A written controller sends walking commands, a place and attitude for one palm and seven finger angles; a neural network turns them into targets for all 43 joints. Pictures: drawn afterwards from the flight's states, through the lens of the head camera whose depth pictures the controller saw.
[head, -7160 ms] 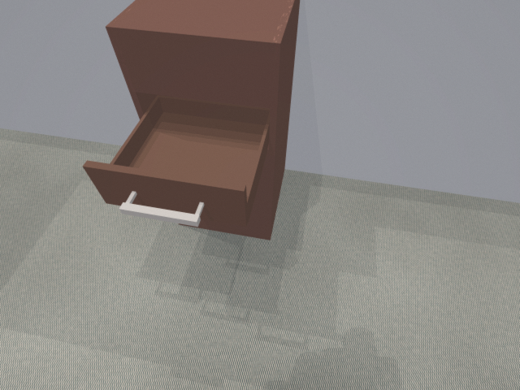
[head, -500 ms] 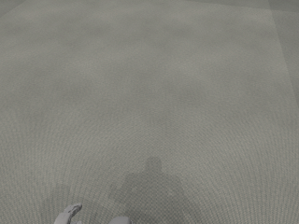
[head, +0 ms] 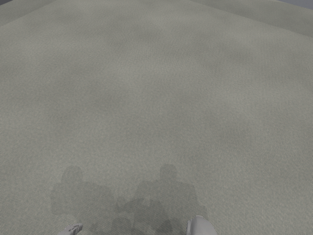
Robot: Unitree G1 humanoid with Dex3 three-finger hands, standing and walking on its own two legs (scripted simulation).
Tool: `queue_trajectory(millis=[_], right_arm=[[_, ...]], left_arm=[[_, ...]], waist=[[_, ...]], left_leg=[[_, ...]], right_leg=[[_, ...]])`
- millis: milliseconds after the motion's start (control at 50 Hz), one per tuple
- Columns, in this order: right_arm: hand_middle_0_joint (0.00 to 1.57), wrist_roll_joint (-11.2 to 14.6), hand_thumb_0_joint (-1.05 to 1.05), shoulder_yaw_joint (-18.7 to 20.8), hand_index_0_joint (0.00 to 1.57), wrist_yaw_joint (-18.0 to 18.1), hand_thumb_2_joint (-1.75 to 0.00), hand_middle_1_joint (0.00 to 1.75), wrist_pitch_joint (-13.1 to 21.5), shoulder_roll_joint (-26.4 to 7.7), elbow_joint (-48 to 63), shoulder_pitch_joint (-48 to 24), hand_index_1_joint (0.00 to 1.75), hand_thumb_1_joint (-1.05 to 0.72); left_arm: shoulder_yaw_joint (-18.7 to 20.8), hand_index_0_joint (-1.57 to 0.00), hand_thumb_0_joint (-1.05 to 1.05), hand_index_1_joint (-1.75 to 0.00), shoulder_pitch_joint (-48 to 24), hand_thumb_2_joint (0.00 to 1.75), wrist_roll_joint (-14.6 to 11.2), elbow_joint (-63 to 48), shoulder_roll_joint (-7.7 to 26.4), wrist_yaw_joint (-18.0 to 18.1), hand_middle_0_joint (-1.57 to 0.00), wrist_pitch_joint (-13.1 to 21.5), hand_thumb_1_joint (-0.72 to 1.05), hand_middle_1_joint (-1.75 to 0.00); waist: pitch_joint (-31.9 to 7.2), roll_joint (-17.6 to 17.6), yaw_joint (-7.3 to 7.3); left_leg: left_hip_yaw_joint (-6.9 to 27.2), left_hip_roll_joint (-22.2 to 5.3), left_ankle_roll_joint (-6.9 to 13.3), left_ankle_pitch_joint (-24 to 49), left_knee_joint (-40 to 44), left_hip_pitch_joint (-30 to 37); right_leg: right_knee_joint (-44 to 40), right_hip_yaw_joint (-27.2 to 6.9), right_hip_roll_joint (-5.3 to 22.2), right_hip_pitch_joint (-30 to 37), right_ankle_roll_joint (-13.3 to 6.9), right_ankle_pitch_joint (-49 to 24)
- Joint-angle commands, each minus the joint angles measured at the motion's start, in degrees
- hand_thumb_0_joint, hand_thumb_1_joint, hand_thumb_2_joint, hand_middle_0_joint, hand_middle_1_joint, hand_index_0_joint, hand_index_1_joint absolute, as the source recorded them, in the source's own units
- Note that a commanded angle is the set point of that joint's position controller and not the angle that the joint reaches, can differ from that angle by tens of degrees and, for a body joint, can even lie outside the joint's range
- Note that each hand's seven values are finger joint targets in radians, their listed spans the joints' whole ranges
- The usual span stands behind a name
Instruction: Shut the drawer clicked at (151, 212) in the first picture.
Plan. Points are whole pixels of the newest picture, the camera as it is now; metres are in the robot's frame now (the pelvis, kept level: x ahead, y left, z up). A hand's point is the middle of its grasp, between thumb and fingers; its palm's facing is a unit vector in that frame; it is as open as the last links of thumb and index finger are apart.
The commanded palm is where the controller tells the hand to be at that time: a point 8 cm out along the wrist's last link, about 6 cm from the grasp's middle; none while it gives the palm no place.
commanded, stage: walk around to get in front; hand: left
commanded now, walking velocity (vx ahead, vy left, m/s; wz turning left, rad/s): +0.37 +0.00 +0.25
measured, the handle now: out of the picture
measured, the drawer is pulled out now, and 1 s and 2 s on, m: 0.30 0.30 0.30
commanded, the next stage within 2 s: turn to face it in 0.30 s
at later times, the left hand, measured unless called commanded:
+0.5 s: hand (103, 215) +0.18 +0.17 -0.18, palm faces +0.28 -0.94 -0.21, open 7.3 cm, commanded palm none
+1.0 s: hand (100, 147) +0.39 +0.23 -0.15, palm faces +0.44 -0.86 -0.27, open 7.4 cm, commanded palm none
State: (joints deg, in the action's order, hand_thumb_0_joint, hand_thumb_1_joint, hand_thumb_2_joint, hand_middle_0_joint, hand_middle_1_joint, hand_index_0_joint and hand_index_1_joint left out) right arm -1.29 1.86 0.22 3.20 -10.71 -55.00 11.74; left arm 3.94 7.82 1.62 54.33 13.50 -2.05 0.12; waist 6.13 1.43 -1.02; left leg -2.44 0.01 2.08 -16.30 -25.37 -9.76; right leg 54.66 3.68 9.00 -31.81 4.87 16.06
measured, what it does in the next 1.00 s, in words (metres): walks ahead, turning left: right foot, then left foot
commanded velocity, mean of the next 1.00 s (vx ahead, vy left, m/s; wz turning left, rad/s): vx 0.11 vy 0.00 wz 0.53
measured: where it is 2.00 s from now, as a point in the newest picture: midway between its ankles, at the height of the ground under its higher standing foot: (156, 189)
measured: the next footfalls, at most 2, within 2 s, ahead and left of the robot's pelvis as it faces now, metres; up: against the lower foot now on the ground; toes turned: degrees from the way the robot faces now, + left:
right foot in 0.16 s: +0.20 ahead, -0.16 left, +0.00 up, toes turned -5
left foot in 0.56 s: +0.34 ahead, +0.13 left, +0.00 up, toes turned +21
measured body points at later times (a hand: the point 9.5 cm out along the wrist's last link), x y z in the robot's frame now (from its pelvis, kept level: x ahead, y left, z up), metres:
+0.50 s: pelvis +0.23 -0.02 +0.00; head +0.28 +0.01 +0.44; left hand +0.17 +0.22 -0.16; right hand +0.39 -0.24 -0.14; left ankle +0.29 +0.11 -0.72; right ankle +0.17 -0.16 -0.74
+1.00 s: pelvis +0.35 -0.02 -0.01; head +0.40 +0.00 +0.43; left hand +0.37 +0.27 -0.13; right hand +0.53 -0.22 -0.16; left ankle +0.30 +0.10 -0.71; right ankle +0.41 -0.13 -0.74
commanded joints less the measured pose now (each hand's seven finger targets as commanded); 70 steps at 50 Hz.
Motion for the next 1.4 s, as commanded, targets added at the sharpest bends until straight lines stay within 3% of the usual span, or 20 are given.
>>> queue_trajectory(millis=[0, 100, 140, 160, 280, 420, 480, 500, 520, 560, 640, 880, 920, 940, 1040, 1180, 1240, 1260, 1280, 1380], right_arm=[[0.2, -0.36, 0.0, 2.78, 0.2, 0.41, -0.9, 0.3, 0.68, -10.45, 0.75, 4.27, 0.3, -0.9], [0.2, -0.17, 0.0, 2.67, 0.2, 0.1, -0.9, 0.3, 0.13, -9.55, -0.79, 4.15, 0.3, -0.9], [0.2, 0.85, 0.0, 1.9, 0.2, -0.42, -0.9, 0.3, 0.28, -4.17, 1.62, 5.21, 0.3, -0.9], [0.2, 0.64, 0.0, 2.33, 0.2, -0.6, -0.9, 0.3, 0.18, -6.73, 2.32, 2.91, 0.3, -0.9], [0.2, 0.2, 0.0, 1.84, 0.2, -1.82, -0.9, 0.3, -2.2, -2.23, 1.18, -0.56, 0.3, -0.9], [0.2, 0.1, 0.0, 1.18, 0.2, -3.16, -0.9, 0.3, -1.91, -0.52, 3.94, -6.62, 0.3, -0.9], [0.2, -0.31, 0.0, 1.9, 0.2, -2.38, -0.9, 0.3, -1.64, -4.97, 2.43, 1.73, 0.3, -0.9], [0.2, -0.64, 0.0, 3.22, 0.2, -1.78, -0.9, 0.3, -1.33, -10.27, 1.0, 8.52, 0.3, -0.9], [0.2, -0.72, 0.0, 4.81, 0.2, -1.04, -0.9, 0.3, -0.86, -17.25, 0.55, 14.4, 0.3, -0.9], [0.2, 0.18, 0.0, 4.58, 0.2, 0.37, -0.9, 0.3, -1.54, -18.97, 1.38, 11.26, 0.3, -0.9], [0.2, -0.17, 0.0, 2.5, 0.2, 1.19, -0.9, 0.3, -1.48, -12.82, 5.04, -2.1, 0.3, -0.9], [0.2, 0.28, 0.0, 4.48, 0.2, 0.3, -0.9, 0.3, -3.9, -13.42, 7.33, -6.48, 0.3, -0.9], [0.2, 0.97, 0.0, 3.7, 0.2, -0.45, -0.9, 0.3, -3.79, -7.12, 9.04, -5.94, 0.3, -0.9], [0.2, 0.53, 0.0, 4.19, 0.2, -0.52, -0.9, 0.3, -4.19, -9.31, 8.94, -5.38, 0.3, -0.9], [0.2, 0.47, 0.0, 3.36, 0.2, -1.72, -0.9, 0.3, -5.77, -6.65, 7.14, -6.14, 0.3, -0.9], [0.2, 0.71, 0.0, 2.09, 0.2, -2.08, -0.9, 0.3, -4.97, -5.67, 8.04, -8.47, 0.3, -0.9], [0.2, 0.1, 0.0, 3.78, 0.2, -1.67, -0.9, 0.3, -4.02, -11.88, 6.14, 1.15, 0.3, -0.9], [0.2, -0.13, 0.0, 5.73, 0.2, -1.07, -0.9, 0.3, -3.52, -19.16, 5.33, 6.83, 0.3, -0.9], [0.2, 0.48, 0.0, 5.77, 0.2, -0.25, -0.9, 0.3, -4.11, -20.56, 3.9, 9.14, 0.3, -0.9], [0.2, -0.02, 0.0, 3.81, 0.2, 1.01, -0.9, 0.3, -3.84, -15.15, 7.49, -2.18, 0.3, -0.9]], left_arm=[[-0.13, -0.2, 0.0, -0.3, -3.88, 0.9, -0.2, -5.2, 2.6, -0.54, -0.2, 1.37, 0.9, -0.3], [1.46, -0.2, 0.0, -0.3, 7.21, 0.9, 0.08, -2.06, 6.34, -0.25, -0.2, 2.69, 0.9, -0.3], [3.77, -0.2, 0.0, -0.3, 20.49, 0.9, 0.34, 1.24, 16.36, 0.77, -0.2, 3.38, 0.9, -0.3], [3.1, -0.2, 0.0, -0.3, 17.7, 0.9, -0.25, 0.23, 14.26, 1.25, -0.2, 3.09, 0.9, -0.3], [1.2, -0.2, 0.0, -0.3, 6.67, 0.9, -0.14, -1.57, 5.33, 2.07, -0.2, 4.51, 0.9, -0.3], [1.52, -0.2, 0.0, -0.3, 10.4, 0.9, -0.06, 1.98, 6.48, 2.07, -0.2, 4.37, 0.9, -0.3], [1.89, -0.2, 0.0, -0.3, 7.59, 0.9, -0.8, 0.74, 8.73, 2.11, -0.2, 3.93, 0.9, -0.3], [1.61, -0.2, 0.0, -0.3, 7.25, 0.9, -1.04, -0.49, 7.56, 1.86, -0.2, 3.73, 0.9, -0.3], [0.71, -0.2, 0.0, -0.3, 6.86, 0.9, -1.88, -2.45, 4.1, 1.4, -0.2, 3.6, 0.9, -0.3], [0.76, -0.2, 0.0, -0.3, 2.58, 0.9, -1.56, -5.48, 5.05, 2.53, -0.2, 2.45, 0.9, -0.3], [0.98, -0.2, 0.0, -0.3, 5.47, 0.9, -0.83, -2.56, 4.31, 2.06, -0.2, -0.31, 0.9, -0.3], [1.42, -0.2, 0.0, -0.3, 5.5, 0.9, -0.99, -7.0, 5.57, 2.4, -0.2, -0.35, 0.9, -0.3], [3.07, -0.2, 0.0, -0.3, 8.8, 0.9, 0.29, -7.39, 14.16, 3.22, -0.2, 0.74, 0.9, -0.3], [2.61, -0.2, 0.0, -0.3, 8.11, 0.9, -0.12, -7.61, 14.48, 3.35, -0.2, 0.61, 0.9, -0.3], [1.14, -0.2, 0.0, -0.3, 2.43, 0.9, -0.46, -8.86, 7.97, 3.59, -0.2, 0.53, 0.9, -0.3], [2.21, -0.2, 0.0, -0.3, 7.61, 0.9, -0.21, -5.93, 11.73, 3.26, -0.2, 0.53, 0.9, -0.3], [2.04, -0.2, 0.0, -0.3, 4.47, 0.9, -1.24, -7.14, 10.54, 2.66, -0.2, 0.4, 0.9, -0.3], [0.83, -0.2, 0.0, -0.3, 1.98, 0.9, -1.72, -9.69, 5.92, 2.2, -0.2, 0.21, 0.9, -0.3], [0.5, -0.2, 0.0, -0.3, -0.71, 0.9, -1.25, -10.62, 6.34, 2.75, -0.2, -0.61, 0.9, -0.3], [1.06, -0.2, 0.0, -0.3, 0.1, 0.9, -0.81, -7.6, 6.54, 2.47, -0.2, -2.12, 0.9, -0.3]], waist=[[-2.67, -6.76, 2.42], [-6.9, -2.11, -3.4], [-15.29, 21.41, -7.65], [-11.29, 14.67, -6.91], [-5.3, 6.74, 0.54], [-4.89, 6.58, -1.04], [-9.91, 6.26, 4.49], [-15.45, -2.18, 7.72], [-20.99, -18.82, 9.74], [-17.9, -7.71, 8.03], [-9.52, -10.77, 1.71], [-10.58, -6.96, -1.55], [-11.87, 17.42, -3.6], [-11.55, 14.43, -2.8], [-7.51, 11.32, 0.38], [-9.45, 10.59, -1.51], [-14.32, 0.38, 4.74], [-16.53, -18.59, 8.07], [-18.28, -15.78, 8.05], [-8.99, -10.21, 2.97]], left_leg=[[9.01, -12.69, 7.16, 12.8, 11.77, -0.16], [6.42, -7.4, 3.27, 7.86, -4.81, -8.18], [0.48, 1.9, -0.66, -20.35, -38.58, -26.95], [4.55, -2.04, -0.31, -17.38, -45.93, -30.28], [1.46, -7.58, -3.56, -2.44, -35.18, -22.3], [-5.04, -3.3, -2.84, 1.53, -13.36, -17.96], [-7.85, 0.81, -1.54, 9.13, -4.14, -1.85], [0.03, -5.16, 0.96, 20.37, -3.29, 11.8], [23.76, -22.71, 9.94, 46.28, -2.67, 23.02], [21.58, -26.12, 14.26, 50.66, -0.81, 16.47], [14.39, -16.6, 7.64, 35.15, 3.53, -2.13], [18.07, -8.48, 3.29, 16.57, -2.3, -12.79], [2.95, 3.98, -4.85, -14.7, -24.25, -26.44], [4.26, 1.13, -4.64, -20.78, -37.42, -25.45], [1.21, -2.47, -6.42, -10.39, -37.13, -23.95], [-4.91, 0.18, -5.13, -5.97, -13.1, -14.41], [1.47, -4.23, -1.45, 17.64, 0.01, 7.73], [24.68, -21.8, 7.72, 42.93, 1.46, 16.82], [25.14, -24.73, 12.57, 52.04, -0.06, 16.43], [17.45, -15.22, 7.68, 29.03, 3.46, 1.36]], right_leg=[[-12.5, 2.19, -1.85, 4.91, -0.54, -4.63], [-24.16, 1.96, -4.8, 30.17, -2.4, -6.18], [-38.98, -29.36, 20.33, 46.71, -10.74, 3.2], [-42.33, -30.44, 20.62, 42.27, -13.21, 8.79], [-41.88, -0.61, 13.57, 23.16, -10.66, -17.0], [-36.01, 7.07, 10.99, 30.04, -8.98, -30.67], [-20.39, 11.68, 9.07, 26.99, -5.5, -41.64], [-6.85, 12.34, 6.28, 17.97, -2.84, -29.56], [11.44, 10.18, -3.31, 0.78, 0.78, 16.04], [21.56, -1.23, -1.93, -2.84, -0.43, 19.15], [12.91, -2.63, -1.19, 2.71, 0.99, 9.32], [-26.03, -0.33, -7.1, 24.82, -0.24, -3.77], [-38.76, -21.66, 16.24, 35.03, -8.57, -13.24], [-37.84, -22.07, 21.55, 29.23, -13.35, -19.91], [-33.34, -1.96, 10.69, 28.1, -10.64, -33.47], [-25.95, 2.85, 11.92, 32.43, -8.93, -43.41], [-9.27, 7.89, 8.11, 17.65, -2.77, -28.69], [5.25, 7.81, -1.24, -0.15, 1.68, 15.95], [11.79, -0.5, -1.91, -2.37, 0.58, 23.43], [10.98, -3.61, -1.95, 0.59, 0.51, 10.32]])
